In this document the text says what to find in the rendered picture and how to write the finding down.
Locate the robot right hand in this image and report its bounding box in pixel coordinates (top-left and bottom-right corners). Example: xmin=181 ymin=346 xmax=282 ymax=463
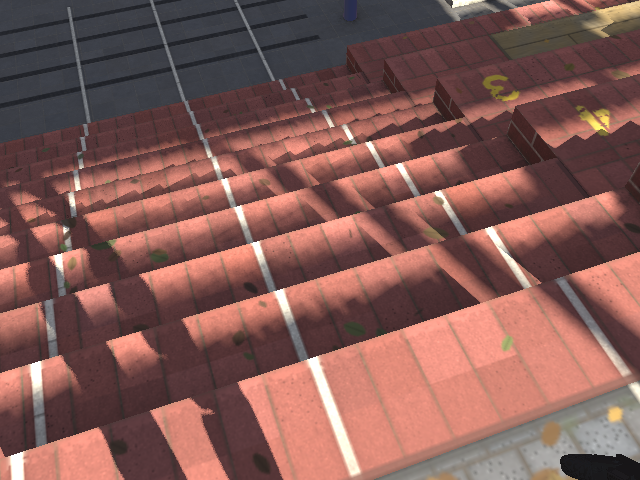
xmin=560 ymin=454 xmax=640 ymax=480

